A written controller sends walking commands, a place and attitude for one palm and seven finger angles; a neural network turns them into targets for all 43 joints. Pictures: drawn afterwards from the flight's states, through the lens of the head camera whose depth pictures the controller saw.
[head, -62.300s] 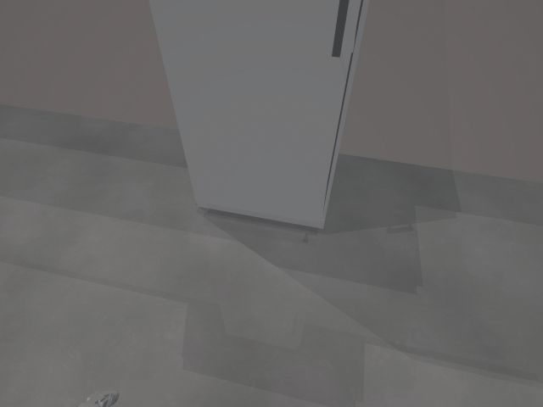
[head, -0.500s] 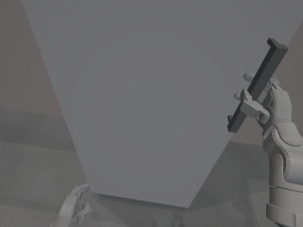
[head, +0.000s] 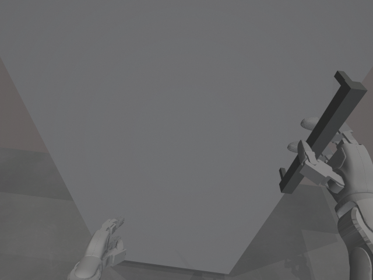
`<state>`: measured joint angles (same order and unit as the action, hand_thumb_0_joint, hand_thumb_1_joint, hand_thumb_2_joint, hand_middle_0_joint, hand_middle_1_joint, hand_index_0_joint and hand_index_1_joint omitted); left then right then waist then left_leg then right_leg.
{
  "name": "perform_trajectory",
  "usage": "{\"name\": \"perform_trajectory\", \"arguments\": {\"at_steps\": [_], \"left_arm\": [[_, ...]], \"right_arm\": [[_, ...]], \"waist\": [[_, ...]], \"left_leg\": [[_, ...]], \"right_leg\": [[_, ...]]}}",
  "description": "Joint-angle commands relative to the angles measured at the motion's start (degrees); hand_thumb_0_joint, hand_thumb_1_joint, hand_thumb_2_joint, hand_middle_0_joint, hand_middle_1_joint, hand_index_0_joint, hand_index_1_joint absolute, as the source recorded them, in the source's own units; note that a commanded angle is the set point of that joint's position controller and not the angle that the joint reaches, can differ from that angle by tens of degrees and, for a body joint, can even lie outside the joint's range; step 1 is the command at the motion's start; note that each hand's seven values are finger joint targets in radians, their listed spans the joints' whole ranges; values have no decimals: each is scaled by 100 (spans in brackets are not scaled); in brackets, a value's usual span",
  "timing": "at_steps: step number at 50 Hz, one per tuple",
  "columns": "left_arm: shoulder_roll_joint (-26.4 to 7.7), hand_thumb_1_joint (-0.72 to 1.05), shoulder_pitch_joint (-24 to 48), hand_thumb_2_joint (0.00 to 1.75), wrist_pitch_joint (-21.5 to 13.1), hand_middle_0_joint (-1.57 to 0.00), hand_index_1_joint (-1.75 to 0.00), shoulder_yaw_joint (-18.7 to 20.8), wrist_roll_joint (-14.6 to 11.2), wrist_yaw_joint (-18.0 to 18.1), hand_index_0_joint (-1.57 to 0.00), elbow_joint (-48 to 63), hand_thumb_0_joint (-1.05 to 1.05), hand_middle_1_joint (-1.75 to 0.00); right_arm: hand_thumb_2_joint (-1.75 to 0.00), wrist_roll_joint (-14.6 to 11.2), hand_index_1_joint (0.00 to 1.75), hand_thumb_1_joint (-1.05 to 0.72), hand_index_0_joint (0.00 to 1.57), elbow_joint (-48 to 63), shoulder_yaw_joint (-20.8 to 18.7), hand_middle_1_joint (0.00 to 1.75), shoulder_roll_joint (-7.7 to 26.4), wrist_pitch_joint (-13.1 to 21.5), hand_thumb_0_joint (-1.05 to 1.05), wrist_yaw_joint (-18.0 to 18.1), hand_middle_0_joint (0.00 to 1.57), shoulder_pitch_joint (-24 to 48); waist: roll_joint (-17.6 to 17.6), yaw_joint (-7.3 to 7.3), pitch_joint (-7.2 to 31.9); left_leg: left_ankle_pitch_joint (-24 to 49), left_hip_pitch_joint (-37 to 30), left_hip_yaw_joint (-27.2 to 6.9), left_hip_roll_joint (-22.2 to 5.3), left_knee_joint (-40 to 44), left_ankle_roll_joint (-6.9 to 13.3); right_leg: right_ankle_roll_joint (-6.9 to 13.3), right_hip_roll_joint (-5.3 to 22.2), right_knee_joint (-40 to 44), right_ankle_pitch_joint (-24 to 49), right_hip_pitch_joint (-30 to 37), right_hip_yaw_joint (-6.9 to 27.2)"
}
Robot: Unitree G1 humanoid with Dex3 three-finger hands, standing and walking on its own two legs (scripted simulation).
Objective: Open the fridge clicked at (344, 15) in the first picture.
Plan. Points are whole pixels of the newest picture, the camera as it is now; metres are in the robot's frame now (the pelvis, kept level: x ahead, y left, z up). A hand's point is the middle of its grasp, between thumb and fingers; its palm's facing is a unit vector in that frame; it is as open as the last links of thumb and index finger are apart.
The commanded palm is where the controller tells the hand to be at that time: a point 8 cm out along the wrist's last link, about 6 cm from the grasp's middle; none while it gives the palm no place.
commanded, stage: walk backward, drawing the door open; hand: right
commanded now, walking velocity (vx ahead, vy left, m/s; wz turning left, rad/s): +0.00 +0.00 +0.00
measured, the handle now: (309, 140) +0.33 -0.20 +0.21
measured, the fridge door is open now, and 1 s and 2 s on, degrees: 0 0 24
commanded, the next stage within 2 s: none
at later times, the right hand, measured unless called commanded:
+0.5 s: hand (301, 156) +0.30 -0.18 +0.19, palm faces +0.49 +0.79 -0.38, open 6.7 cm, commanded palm +0.24 -0.21 +0.20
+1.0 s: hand (302, 158) +0.29 -0.18 +0.19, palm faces +0.39 +0.87 -0.30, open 6.7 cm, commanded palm +0.24 -0.21 +0.20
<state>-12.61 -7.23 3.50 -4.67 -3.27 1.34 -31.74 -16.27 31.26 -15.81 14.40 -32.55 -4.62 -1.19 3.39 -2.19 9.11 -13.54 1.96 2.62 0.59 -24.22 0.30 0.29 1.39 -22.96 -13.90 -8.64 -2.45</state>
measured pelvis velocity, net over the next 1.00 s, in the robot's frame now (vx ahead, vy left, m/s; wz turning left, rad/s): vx -0.01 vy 0.06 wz -0.11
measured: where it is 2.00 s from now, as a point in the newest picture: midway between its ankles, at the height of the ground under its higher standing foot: outside the picture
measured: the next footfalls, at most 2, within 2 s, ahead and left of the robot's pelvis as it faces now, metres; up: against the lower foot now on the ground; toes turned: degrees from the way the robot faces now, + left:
left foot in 0.30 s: +0.13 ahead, +0.08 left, +0.00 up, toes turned +1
right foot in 0.76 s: +0.08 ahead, -0.04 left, +0.00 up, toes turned -5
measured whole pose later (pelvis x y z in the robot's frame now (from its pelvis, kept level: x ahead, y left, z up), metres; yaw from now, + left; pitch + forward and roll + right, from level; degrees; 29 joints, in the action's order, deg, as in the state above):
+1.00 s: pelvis -0.01 +0.06 +0.00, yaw -6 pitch +2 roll +4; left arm -7.4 -9.7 -4.5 -1.8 0.0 2.5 -37.7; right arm -2.4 20.1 -15.4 23.6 3.2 7.4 4.7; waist 2.5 1.5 -7.2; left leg -26.7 19.9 -3.2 2.5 -47.7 -2.2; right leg 2.2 1.1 -23.2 -6.1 -19.2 1.6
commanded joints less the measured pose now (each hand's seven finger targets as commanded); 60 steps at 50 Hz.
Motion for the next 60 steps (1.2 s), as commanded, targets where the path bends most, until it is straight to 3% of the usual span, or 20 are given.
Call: {"name": "perform_trajectory", "arguments": {"at_steps": [1,2,3,4,7,9,13,15,17,19,22,34,36,38,40,44,55,57,58,60], "left_arm": [[-583,90,1023,90,-390,-20,-30,315,19,-99,-20,1133,0,-30],[-568,90,996,90,-431,-20,-30,325,39,-118,-20,1122,0,-30],[-935,90,370,90,-331,-20,-30,364,140,49,-20,1215,0,-30],[-873,90,154,90,-290,-20,-30,483,196,42,-20,993,0,-30],[-855,90,220,90,-275,-20,-30,591,389,-97,-20,1087,0,-30],[-831,90,208,90,-312,-20,-30,630,456,-122,-20,1073,0,-30],[-560,90,282,90,-305,-20,-30,587,252,-11,-20,1350,0,-30],[-386,90,394,90,-458,-20,-30,568,184,228,-20,1543,0,-30],[-176,90,89,90,-782,-20,-30,451,313,371,-20,1371,0,-30],[-428,90,-157,90,-730,-20,-30,583,268,309,-20,1208,0,-30],[-395,90,-54,90,-509,-20,-30,638,295,315,-20,977,0,-30],[-403,90,94,90,-416,-20,-30,595,284,326,-20,705,0,-30],[-483,90,27,90,-425,-20,-30,613,261,320,-20,681,0,-30],[-545,90,313,90,-609,-20,-30,623,349,238,-20,861,0,-30],[-416,90,384,90,-835,-20,-30,690,386,176,-20,698,0,-30],[-573,90,13,90,-1010,-20,-30,812,310,172,-20,285,0,-30],[-613,90,179,90,-1245,-20,-30,612,365,190,-20,10,0,-30],[-564,90,280,90,-1142,-20,-30,605,309,166,-20,183,0,-30],[-425,90,377,90,-1029,-20,-30,559,254,165,-20,357,0,-30],[-528,90,375,90,-974,-20,-30,641,119,197,-20,495,0,-30]], "right_arm": [[-90,-127,140,-90,45,2505,-277,140,904,347,0,-330,45,-544],[-90,-145,140,-90,45,2619,-289,140,892,384,0,-341,45,-614],[-90,873,140,-90,45,2260,-644,140,2100,1651,0,409,45,1591],[-90,859,140,-90,45,1074,-204,140,1088,2029,0,632,45,324],[-90,985,140,-90,45,1714,165,140,788,2641,0,798,45,-274],[-90,1033,140,-90,45,1939,-75,140,923,3007,0,930,45,-386],[-90,1006,140,-90,45,2454,-559,140,1236,3403,0,1088,45,-1227],[-90,1037,140,-90,45,2428,-1084,140,1812,3685,0,1192,45,-1520],[-90,1090,140,-90,45,1320,-1076,140,1442,3774,0,1270,45,-2379],[-90,1331,140,-90,45,1193,-951,140,1319,4030,0,1340,45,-2043],[-90,1415,140,-90,45,1384,-1040,140,1411,4243,0,1483,45,-1658],[-90,1402,140,-90,45,1560,-1148,140,1890,4470,0,1730,45,-878],[-90,1307,140,-90,45,1540,-1076,140,1900,4551,0,1752,45,-701],[-90,1234,140,-90,45,1483,-1156,140,1929,4617,0,1713,45,-310],[-90,1300,140,-90,45,1232,-1115,140,1884,4641,0,1520,45,11],[-90,1318,140,-90,45,996,-719,140,1622,4498,0,1458,45,944],[-90,1139,140,-90,45,-119,-1025,140,2276,4353,0,1290,45,2968],[-90,1124,140,-90,45,-73,-1237,140,2478,4410,0,1226,45,2719],[-90,1139,140,-90,45,-187,-1381,140,2712,4418,0,1199,45,2471],[-90,1099,140,-90,45,-610,-1656,140,2710,4350,0,1209,45,1910]], "waist": [[-116,-374,898],[-139,-355,820],[-359,260,51],[-393,361,151],[1507,349,87],[1606,328,-184],[444,139,215],[-991,-19,681],[-1284,-93,-48],[-1653,51,278],[-1389,192,831],[-520,232,187],[28,312,341],[1692,73,595],[1014,52,488],[275,209,675],[1154,177,1357],[354,109,1395],[-903,131,1253],[-1505,26,1259]], "left_leg": [[4556,73,135,-67,-211,-93],[4595,155,159,-62,-235,-108],[4635,1090,-179,155,-284,-371],[4064,1486,-1,289,-880,-414],[-1172,3745,-101,571,-1853,-325],[-1208,3672,-76,530,-1497,-116],[2354,976,28,304,881,-92],[7468,-1302,-1329,-1484,-164,397],[7402,-338,-1216,-1754,-198,-89],[7582,-529,-1209,-1629,-343,-653],[6824,-684,-829,-1555,-360,-570],[4874,267,-395,-1218,356,-712],[4298,365,-177,-745,-467,-939],[-1068,1287,-824,-64,-3025,-490],[-1915,1815,-1008,245,-4235,-22],[-1297,2607,-395,319,-2853,-226],[-356,872,-417,265,165,-125],[1435,-13,-542,-173,1066,-4],[3268,-528,-1160,-1107,766,328],[5160,-568,-1229,-1961,-90,691]], "right_leg": [[120,55,-537,4748,881,193],[96,67,-572,4850,884,199],[356,240,-1064,5366,1197,65],[490,357,-1178,6080,1487,398],[671,1115,-638,8053,3105,1141],[486,1044,-595,7363,2975,984],[119,444,-1651,5592,1465,435],[7,-367,-2902,-847,-1306,427],[176,-471,-3604,-2115,-1661,661],[101,-399,-4216,-1809,-1986,620],[-40,-247,-4262,-1385,-1850,477],[25,-260,-1108,-396,-654,-162],[215,180,7,781,-202,339],[1261,2288,198,4701,-454,3015],[1304,2213,243,4791,-374,2700],[676,1225,-253,5542,1448,1707],[551,1090,-338,4186,1340,1802],[187,588,-746,2765,493,1289],[-126,-1,-1551,537,-700,509],[-159,-482,-3373,-1675,-1897,732]]}}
